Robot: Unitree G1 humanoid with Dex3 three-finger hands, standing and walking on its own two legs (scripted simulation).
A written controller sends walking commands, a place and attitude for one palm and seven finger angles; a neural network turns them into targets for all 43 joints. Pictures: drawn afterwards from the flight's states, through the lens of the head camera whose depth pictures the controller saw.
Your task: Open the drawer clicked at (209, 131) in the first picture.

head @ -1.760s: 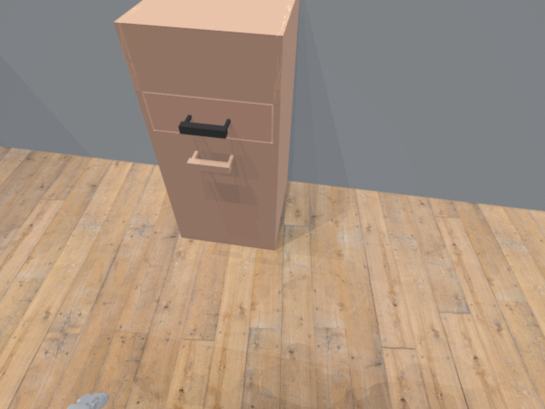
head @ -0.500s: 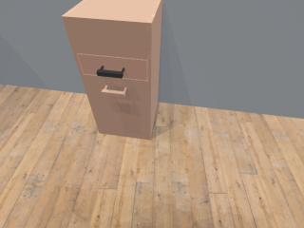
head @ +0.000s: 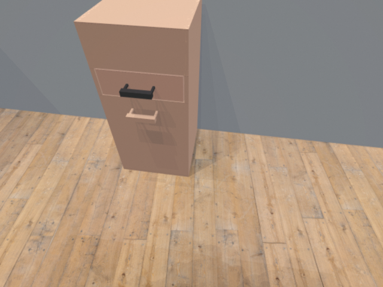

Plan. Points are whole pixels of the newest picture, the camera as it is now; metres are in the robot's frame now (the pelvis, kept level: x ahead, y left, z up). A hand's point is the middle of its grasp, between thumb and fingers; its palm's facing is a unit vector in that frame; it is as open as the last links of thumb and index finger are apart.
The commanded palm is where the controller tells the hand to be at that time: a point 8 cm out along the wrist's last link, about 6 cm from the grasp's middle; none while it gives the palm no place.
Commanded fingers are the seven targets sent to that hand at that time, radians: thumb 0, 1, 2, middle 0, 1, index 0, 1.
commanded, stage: take the last steps up to it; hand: left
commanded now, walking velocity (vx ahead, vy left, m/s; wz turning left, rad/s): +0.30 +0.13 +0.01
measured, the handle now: (138, 90) +0.89 +0.29 -0.11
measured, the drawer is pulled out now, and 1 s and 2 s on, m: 0.00 0.00 0.00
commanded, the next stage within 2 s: come to a stop and stand still in 0.90 s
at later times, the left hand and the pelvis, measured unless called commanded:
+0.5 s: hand out of the picture +0.14 +0.25 -0.18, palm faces +0.02 -0.99 -0.17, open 7.3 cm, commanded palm none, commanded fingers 0.00 0.90 0.90 -0.20 -0.30 -0.20 -0.30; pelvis +0.12 +0.07 +0.00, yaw -1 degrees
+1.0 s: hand (110, 219) +0.33 +0.26 -0.18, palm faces +0.08 -0.97 -0.21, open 7.2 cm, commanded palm none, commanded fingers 0.00 0.90 0.90 -0.20 -0.30 -0.20 -0.30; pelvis +0.31 +0.07 -0.01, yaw +1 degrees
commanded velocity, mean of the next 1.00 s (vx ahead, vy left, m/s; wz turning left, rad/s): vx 0.25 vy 0.09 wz -0.01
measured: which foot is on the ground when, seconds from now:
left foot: down 0.00-0.72, up 0.74-1.00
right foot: down 0.00-0.22, up 0.24-0.70, down 0.72-1.00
